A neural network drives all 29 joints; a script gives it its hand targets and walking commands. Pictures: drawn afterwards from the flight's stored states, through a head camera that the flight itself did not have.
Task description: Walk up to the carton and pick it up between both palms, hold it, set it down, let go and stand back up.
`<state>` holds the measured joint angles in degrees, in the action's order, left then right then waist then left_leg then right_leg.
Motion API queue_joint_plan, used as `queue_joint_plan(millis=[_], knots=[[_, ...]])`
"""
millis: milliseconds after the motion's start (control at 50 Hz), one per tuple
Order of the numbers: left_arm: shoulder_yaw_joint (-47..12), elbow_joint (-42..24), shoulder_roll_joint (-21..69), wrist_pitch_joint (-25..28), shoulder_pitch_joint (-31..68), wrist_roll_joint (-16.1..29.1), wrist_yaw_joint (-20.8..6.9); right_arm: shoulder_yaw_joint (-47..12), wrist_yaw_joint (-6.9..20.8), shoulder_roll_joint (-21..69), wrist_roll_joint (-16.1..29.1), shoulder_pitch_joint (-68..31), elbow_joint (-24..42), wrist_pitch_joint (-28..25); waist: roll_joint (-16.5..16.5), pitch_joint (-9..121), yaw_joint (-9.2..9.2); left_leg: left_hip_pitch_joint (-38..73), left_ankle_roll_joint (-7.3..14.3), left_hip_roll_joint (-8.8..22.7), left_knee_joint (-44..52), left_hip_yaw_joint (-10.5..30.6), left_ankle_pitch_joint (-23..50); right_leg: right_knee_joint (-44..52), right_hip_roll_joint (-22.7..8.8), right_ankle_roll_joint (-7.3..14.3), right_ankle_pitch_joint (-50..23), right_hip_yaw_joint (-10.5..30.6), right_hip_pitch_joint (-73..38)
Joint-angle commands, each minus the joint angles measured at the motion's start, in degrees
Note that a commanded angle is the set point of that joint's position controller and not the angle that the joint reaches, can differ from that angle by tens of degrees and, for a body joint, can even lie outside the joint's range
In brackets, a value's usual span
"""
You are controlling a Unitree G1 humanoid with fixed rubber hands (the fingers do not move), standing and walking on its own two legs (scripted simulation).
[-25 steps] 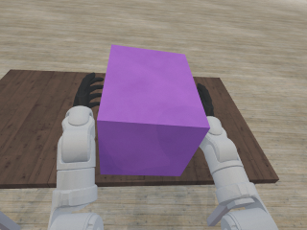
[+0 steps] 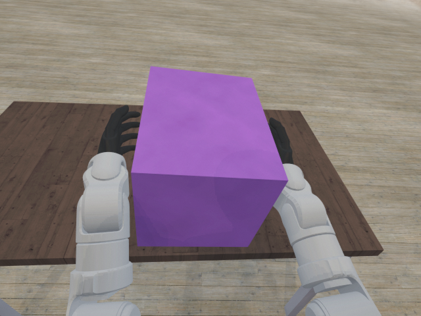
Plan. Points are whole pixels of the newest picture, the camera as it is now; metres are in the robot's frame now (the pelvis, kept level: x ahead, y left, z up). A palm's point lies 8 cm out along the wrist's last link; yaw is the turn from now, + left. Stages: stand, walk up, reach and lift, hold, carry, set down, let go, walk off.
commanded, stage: hold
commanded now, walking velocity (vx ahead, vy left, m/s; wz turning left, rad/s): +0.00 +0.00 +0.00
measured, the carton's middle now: (198, 155) +0.37 +0.01 +0.15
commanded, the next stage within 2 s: none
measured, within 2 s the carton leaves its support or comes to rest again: neither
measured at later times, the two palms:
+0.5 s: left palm (114, 153) +0.34 +0.15 +0.18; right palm (280, 162) +0.35 -0.14 +0.16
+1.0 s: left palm (112, 153) +0.34 +0.15 +0.18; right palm (279, 161) +0.35 -0.14 +0.16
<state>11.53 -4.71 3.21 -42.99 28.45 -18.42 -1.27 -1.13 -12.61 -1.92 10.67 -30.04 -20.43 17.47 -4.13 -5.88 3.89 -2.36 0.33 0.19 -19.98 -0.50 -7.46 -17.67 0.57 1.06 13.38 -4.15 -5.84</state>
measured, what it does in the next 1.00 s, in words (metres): stands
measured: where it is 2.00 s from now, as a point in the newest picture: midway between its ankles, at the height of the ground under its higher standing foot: outside the picture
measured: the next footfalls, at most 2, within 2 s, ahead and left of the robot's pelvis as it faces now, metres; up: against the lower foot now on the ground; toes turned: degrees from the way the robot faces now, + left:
none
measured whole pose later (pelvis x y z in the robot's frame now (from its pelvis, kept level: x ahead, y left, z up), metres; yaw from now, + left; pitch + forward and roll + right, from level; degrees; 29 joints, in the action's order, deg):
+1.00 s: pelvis +0.00 +0.00 +0.00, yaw +0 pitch -10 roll +0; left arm 12.2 -1.5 2.7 -41.9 29.8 -18.6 -1.8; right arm -0.3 -12.7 -1.4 10.3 -31.3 -23.1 16.7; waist -4.6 -5.3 3.8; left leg -2.8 0.1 0.3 -19.9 -0.2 -7.1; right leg -17.7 0.7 1.3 13.1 -4.6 -5.4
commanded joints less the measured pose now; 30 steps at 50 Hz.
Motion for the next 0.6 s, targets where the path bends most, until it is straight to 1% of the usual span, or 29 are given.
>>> queue_joint_plan(millis=[0, 20, 40, 60, 80, 100, 120, 140, 160, 200, 220, 260, 300, 320, 340, 360, 380, 400, 420, 460, 480, 500, 520, 540, 580], knots=[[-27.2, -4.5, 28.2, 2.8, 30.3, 7.9, -8.5, -23.0, 4.3, 28.9, 3.0, -45.8, 19.4, -4.3, 3.9, 24.3, 0.34, 15.8, -0.5, -1.3, 0.7, -1.0, 13.0, 3.3, 1.5, -4.1, -17.4, -1.7, 7.5], [-27.2, -3.9, 28.4, 2.8, 30.2, 7.8, -8.5, -22.6, 4.3, 28.6, 3.1, -45.3, 18.8, -4.2, 4.4, 24.1, 0.74, 15.6, -0.6, -1.4, 0.9, -1.0, 12.6, 3.5, 1.4, -4.1, -17.2, -1.7, 7.5], [-26.8, -3.8, 27.8, 3.0, 30.7, 7.9, -8.6, -22.8, 4.4, 29.4, 3.0, -45.4, 18.8, -4.2, 4.0, 24.1, 0.62, 14.7, -0.4, -1.6, 0.8, -1.1, 11.8, 3.4, 1.1, -4.2, -17.1, -1.6, 6.9], [-27.3, -4.1, 27.9, 3.2, 31.0, 8.5, -8.7, -23.7, 4.2, 30.0, 3.1, -46.3, 20.5, -4.4, 3.7, 25.6, 0.40, 14.9, -0.4, -1.7, 0.6, -1.2, 13.0, 3.2, 1.2, -4.4, -18.7, -1.7, 6.6], [-27.9, -4.0, 28.6, 3.1, 30.9, 8.3, -8.6, -22.8, 4.2, 29.5, 3.0, -45.8, 19.2, -4.3, 4.9, 25.4, 0.98, 15.5, -0.6, -1.6, 0.7, -1.2, 12.6, 3.4, 1.2, -4.1, -17.8, -1.6, 6.7], [-27.8, -4.0, 28.5, 3.2, 32.6, 8.4, -8.5, -22.9, 4.3, 29.7, 3.0, -47.0, 19.3, -4.4, 4.4, 25.4, 0.81, 15.0, -0.5, -1.6, 0.6, -1.1, 11.9, 3.3, 1.3, -4.2, -17.0, -1.5, 7.4], [-27.8, -3.9, 28.5, 3.4, 32.8, 8.3, -8.5, -22.7, 4.3, 29.8, 3.0, -46.8, 18.9, -4.4, 5.3, 25.1, 0.80, 15.1, -0.7, -1.6, 0.8, -1.1, 11.7, 3.4, 1.2, -4.1, -16.7, -1.7, 7.7], [-27.6, -3.7, 28.8, 3.4, 32.8, 8.0, -8.3, -22.9, 4.5, 29.6, 3.1, -47.2, 18.6, -4.4, 5.5, 25.4, 0.30, 15.1, -0.7, -1.6, 0.9, -1.1, 11.5, 3.5, 1.3, -3.9, -15.5, -2.0, 7.9], [-27.7, -3.2, 28.5, 3.3, 33.0, 8.1, -8.3, -22.6, 4.6, 29.5, 3.2, -48.1, 18.9, -4.6, 5.9, 25.3, 0.31, 14.9, -0.7, -1.6, 1.1, -1.2, 10.4, 3.5, 1.2, -3.9, -14.7, -1.7, 8.0], [-27.3, -2.1, 29.0, 3.4, 33.1, 8.0, -8.2, -22.0, 4.7, 29.8, 2.4, -48.5, 18.2, -4.7, 5.3, 25.0, 0.34, 14.4, -0.4, -1.5, 1.4, -1.3, 9.1, 3.7, 1.2, -3.8, -12.9, -2.0, 8.7], [-27.9, -3.3, 29.1, 3.6, 33.2, 8.6, -8.1, -22.2, 4.7, 29.9, 2.4, -48.1, 18.8, -4.9, 5.4, 25.9, 0.70, 14.9, -0.6, -1.4, 1.1, -1.2, 10.7, 3.4, 1.2, -3.9, -14.8, -1.8, 8.1], [-27.8, -2.5, 29.0, 3.6, 33.2, 8.6, -8.2, -22.6, 4.5, 30.2, 2.4, -48.8, 18.7, -4.8, 4.6, 25.9, 0.72, 14.6, -0.3, -1.6, 1.0, -1.2, 10.2, 3.3, 1.2, -4.1, -15.5, -1.7, 8.1], [-27.0, -1.0, 28.5, 3.5, 32.3, 8.0, -8.3, -22.1, 4.5, 30.1, 2.3, -48.0, 17.5, -4.8, 5.1, 24.8, 0.44, 13.5, -0.1, -1.9, 1.3, -1.2, 9.1, 3.7, 0.7, -4.2, -14.9, -1.3, 7.5], [-26.4, -1.1, 27.9, 3.5, 32.2, 7.8, -8.4, -22.2, 4.5, 29.9, 2.3, -47.6, 17.1, -4.5, 4.3, 24.2, 0.14, 13.6, 0.2, -1.7, 1.6, -1.1, 9.4, 3.6, 0.8, -4.2, -15.1, -1.5, 7.7], [-25.8, -0.2, 27.7, 3.4, 32.0, 7.2, -8.5, -21.7, 4.5, 29.7, 2.4, -48.2, 16.8, -4.6, 4.7, 24.4, 0.10, 13.9, 0.2, -1.7, 1.7, -1.2, 8.9, 3.8, 0.8, -4.1, -14.5, -1.3, 7.8], [-25.1, 0.9, 27.7, 3.3, 32.1, 7.0, -8.6, -21.3, 4.6, 29.6, 2.0, -49.0, 16.8, -4.8, 3.9, 23.9, -0.31, 13.4, 0.4, -1.7, 1.8, -1.4, 8.1, 3.9, 0.9, -4.1, -13.2, -1.7, 7.9], [-25.4, 0.0, 28.3, 3.5, 32.2, 7.3, -8.5, -22.2, 4.7, 30.2, 2.4, -48.6, 17.6, -4.8, 3.5, 25.2, -0.32, 13.7, 0.6, -1.7, 1.6, -1.3, 8.6, 3.6, 0.9, -4.1, -14.3, -1.6, 7.5], [-25.7, -0.7, 28.0, 3.9, 33.8, 7.7, -8.5, -22.0, 4.6, 30.7, 2.2, -48.3, 16.8, -4.8, 4.1, 25.4, 0.33, 13.3, 0.4, -1.8, 1.7, -1.3, 8.4, 3.5, 0.7, -4.2, -14.5, -1.7, 7.3], [-26.1, -1.2, 28.9, 4.1, 34.6, 7.7, -8.3, -21.8, 4.7, 30.9, 2.3, -48.8, 16.1, -4.9, 4.7, 26.2, -0.03, 14.0, 0.4, -1.7, 1.7, -1.3, 8.4, 3.5, 0.8, -4.1, -13.8, -1.7, 8.0], [-27.3, -1.0, 29.5, 4.3, 34.6, 8.5, -8.1, -21.4, 4.7, 30.5, 2.2, -49.0, 16.7, -5.1, 5.5, 25.8, 0.71, 14.1, -0.2, -1.4, 1.2, -1.1, 9.2, 3.4, 1.0, -3.9, -14.0, -1.6, 8.5], [-26.9, -1.1, 29.0, 4.3, 34.2, 8.4, -8.2, -21.9, 4.6, 30.9, 2.0, -48.5, 16.8, -5.2, 4.6, 25.3, 0.58, 13.7, 0.0, -1.6, 1.2, -1.2, 9.4, 3.5, 0.9, -4.1, -14.6, -1.8, 7.9], [-27.0, -0.5, 29.1, 4.1, 34.0, 8.4, -8.3, -21.6, 4.5, 30.6, 2.2, -49.7, 17.3, -5.3, 4.6, 25.5, 0.61, 13.8, 0.2, -1.7, 1.3, -1.3, 8.7, 3.6, 0.8, -4.2, -14.8, -1.6, 7.8], [-26.9, -0.2, 29.0, 4.2, 33.2, 8.0, -8.3, -22.1, 4.5, 31.0, 2.1, -49.3, 17.3, -5.3, 4.3, 25.8, 0.17, 14.2, 0.1, -1.8, 1.1, -1.3, 10.2, 3.4, 0.8, -4.4, -16.4, -1.7, 7.5], [-26.9, -1.1, 29.0, 4.4, 34.1, 8.0, -8.2, -22.6, 4.4, 31.5, 2.7, -49.5, 17.2, -5.3, 4.4, 27.3, -0.01, 14.5, 0.2, -2.0, 0.9, -1.3, 10.5, 3.4, 0.8, -4.4, -16.5, -1.7, 7.0], [-27.5, -1.4, 29.0, 4.8, 35.0, 8.7, -7.9, -22.9, 4.3, 31.3, 2.6, -49.9, 17.6, -5.5, 4.9, 28.1, 0.25, 14.8, -0.1, -1.9, 0.6, -1.1, 10.6, 3.2, 0.8, -4.4, -16.8, -1.6, 7.8]])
